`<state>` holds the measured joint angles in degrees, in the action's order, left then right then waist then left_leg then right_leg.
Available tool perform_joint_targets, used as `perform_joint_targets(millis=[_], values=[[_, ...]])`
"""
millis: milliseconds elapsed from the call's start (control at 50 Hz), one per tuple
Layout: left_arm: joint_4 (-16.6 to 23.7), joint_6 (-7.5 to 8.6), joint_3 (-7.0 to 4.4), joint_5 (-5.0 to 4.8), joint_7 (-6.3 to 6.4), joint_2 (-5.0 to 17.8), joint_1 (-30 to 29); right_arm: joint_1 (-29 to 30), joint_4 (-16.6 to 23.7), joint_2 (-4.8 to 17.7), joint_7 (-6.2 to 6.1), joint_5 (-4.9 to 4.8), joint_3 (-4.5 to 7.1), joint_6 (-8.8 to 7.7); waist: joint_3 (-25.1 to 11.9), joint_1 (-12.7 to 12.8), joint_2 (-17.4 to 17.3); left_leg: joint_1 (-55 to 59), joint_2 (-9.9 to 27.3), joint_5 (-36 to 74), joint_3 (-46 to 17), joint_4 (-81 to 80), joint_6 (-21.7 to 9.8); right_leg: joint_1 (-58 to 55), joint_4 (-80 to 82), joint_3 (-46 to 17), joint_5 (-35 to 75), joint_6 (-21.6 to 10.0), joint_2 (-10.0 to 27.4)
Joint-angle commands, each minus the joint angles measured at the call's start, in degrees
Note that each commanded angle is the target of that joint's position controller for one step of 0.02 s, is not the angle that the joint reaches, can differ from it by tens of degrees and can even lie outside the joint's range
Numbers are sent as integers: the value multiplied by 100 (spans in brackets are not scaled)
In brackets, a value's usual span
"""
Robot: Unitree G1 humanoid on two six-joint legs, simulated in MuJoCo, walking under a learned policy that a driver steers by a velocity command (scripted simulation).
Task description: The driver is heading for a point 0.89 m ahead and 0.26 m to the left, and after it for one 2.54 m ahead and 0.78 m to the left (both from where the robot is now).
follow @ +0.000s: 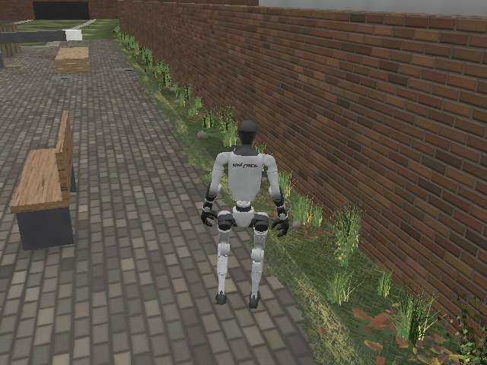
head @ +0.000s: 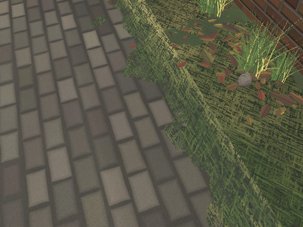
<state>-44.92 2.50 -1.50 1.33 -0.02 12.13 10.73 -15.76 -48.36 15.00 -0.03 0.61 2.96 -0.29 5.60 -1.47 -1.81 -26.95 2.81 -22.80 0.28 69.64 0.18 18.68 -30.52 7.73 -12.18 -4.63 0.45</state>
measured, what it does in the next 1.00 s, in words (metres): walks ahead, turning left: left foot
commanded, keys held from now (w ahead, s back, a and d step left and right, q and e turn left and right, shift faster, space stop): q+shift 0.06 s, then w+q+shift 0.44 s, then w+shift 0.08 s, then w+e+shift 0.42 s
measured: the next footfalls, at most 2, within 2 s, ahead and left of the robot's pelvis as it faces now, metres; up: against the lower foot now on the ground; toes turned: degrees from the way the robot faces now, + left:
left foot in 0.58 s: +0.39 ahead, +0.25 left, +0.00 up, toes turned +34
right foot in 1.06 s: +0.80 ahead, +0.36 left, +0.00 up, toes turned +11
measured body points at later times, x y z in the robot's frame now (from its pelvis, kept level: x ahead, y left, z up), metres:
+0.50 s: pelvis +0.21 +0.07 -0.02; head +0.23 +0.09 +0.43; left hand +0.07 +0.30 -0.16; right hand +0.49 -0.09 -0.10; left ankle +0.32 +0.23 -0.69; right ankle +0.05 -0.08 -0.73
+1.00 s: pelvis +0.56 +0.30 -0.02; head +0.59 +0.31 +0.43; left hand +0.63 +0.57 -0.14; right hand +0.61 +0.05 -0.15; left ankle +0.36 +0.23 -0.72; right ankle +0.79 +0.30 -0.68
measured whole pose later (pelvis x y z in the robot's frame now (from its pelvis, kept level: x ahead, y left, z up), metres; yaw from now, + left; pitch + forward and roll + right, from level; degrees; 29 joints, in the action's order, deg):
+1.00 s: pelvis +0.56 +0.30 -0.02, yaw +19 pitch +0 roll +0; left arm -47.7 1.5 -1.1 0.0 -3.7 13.6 6.0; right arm -25.3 -56.0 11.4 -1.6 0.9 1.0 -6.5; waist 3.6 -1.5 1.3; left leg 16.8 -6.6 -22.0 16.4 8.1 -2.6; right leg 41.7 -42.6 9.7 5.2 -8.0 0.3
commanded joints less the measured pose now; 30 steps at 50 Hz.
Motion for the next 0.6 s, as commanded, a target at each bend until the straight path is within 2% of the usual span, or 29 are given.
perform_joint_targets(millis=[20, 60, 100, 120, 140, 220, 320, 420, 440, 460, 500, 520, 540, 560, 580, 600], values=[[298, 142, -223, -18, 101, 874, 244, -634, 73, 426, 52, 21, 175, 153, -1071, -58, 490, -19, 55, 375, -93, 120, -53, -960, 1228, -869, 4210, -676, 1885], [302, 137, -208, -29, 158, 800, 208, -373, 190, 314, 107, 39, 177, 236, -834, -54, 570, -350, 91, 731, 22, -205, -37, -995, 1371, -513, 3683, -671, 1820], [258, 127, -211, -1, 158, 733, 431, 34, 353, 339, 226, 96, 190, 297, -802, 135, 753, -795, 279, 1153, 42, -595, -64, -1276, 1867, -533, 951, -632, 1817], [235, 125, -232, 6, 160, 770, 510, 264, 443, 394, 292, 121, 217, 324, -702, 219, 825, -1094, 318, 1266, 47, -727, -59, -1427, 2155, -679, -276, -615, 1883], [202, 127, -264, 9, 164, 838, 590, 458, 523, 447, 348, 135, 247, 342, -582, 272, 823, -1410, 333, 1320, 33, -831, -42, -1618, 2376, -820, -999, -600, 1979], [-17, 173, -358, 11, 178, 940, 981, 844, 613, 383, 437, 152, 301, 332, -226, 359, 465, -2357, 374, 1438, 28, -924, -57, -2400, 2610, -652, -1606, -447, 2149], [-282, 245, -376, 68, 159, 846, 1285, 1365, 721, 237, 530, 99, 260, 289, 273, 441, 433, -2919, 489, 1687, 246, -952, -282, -2684, 2635, 48, -1433, -210, 2037], [-549, 309, -375, 131, 120, 853, 1465, 2023, 971, 192, 599, 49, 141, 196, 658, 489, 380, -2712, 562, 1790, 674, -1597, -672, -2818, 2656, 895, -502, -79, 1905], [-610, 300, -372, 132, 113, 868, 1503, 2138, 1028, 188, 595, 44, 116, 178, 700, 483, 364, -2587, 525, 1719, 804, -1776, -772, -2892, 2594, 1089, 5, -63, 1869], [-650, 281, -368, 118, 108, 907, 1479, 2170, 1070, 176, 579, 39, 91, 164, 688, 414, 361, -2310, 427, 1595, 971, -2007, -893, -2924, 2423, 1321, 967, -29, 1809], [-648, 212, -387, 63, 106, 1139, 1314, 1826, 1023, 228, 477, -33, 89, 150, 290, 90, 482, -1114, -67, 1249, 1437, -2318, -1173, -2887, 1673, 1674, 4339, 51, 1712], [-663, 160, -414, 40, 118, 1326, 1301, 1399, 916, 316, 411, -36, 122, 147, 28, -164, 656, -494, -331, 927, 1479, -2330, -1281, -2899, 1094, 1660, 5833, 29, 1801], [-641, 86, -461, 25, 103, 1548, 1203, 630, 730, 499, 343, -32, 208, 126, -332, -562, 809, 413, -576, 511, 1396, -2407, -1384, -2705, 145, 1581, 6586, -36, 1895], [-578, 30, -493, -37, 43, 1685, 1058, -335, 458, 759, 254, -25, 354, 67, -775, -984, 854, 1697, -796, 338, 1219, -2721, -1499, -2120, -1154, 1381, 6431, -117, 1928], [-524, 35, -458, -16, -1, 1560, 896, -1428, 0, 1088, 143, 65, 549, 39, -1230, -1433, 548, 3492, -787, 188, 539, -3259, -1586, -804, -3030, 1232, 4697, 16, 1636], [-123, 113, -256, -96, -78, 561, 1034, -839, -24, 1803, 84, 166, 687, 64, -1214, -563, -1302, 4730, 853, -1290, -2590, -4446, -1995, 1904, -5445, 829, -1368, 413, 355]])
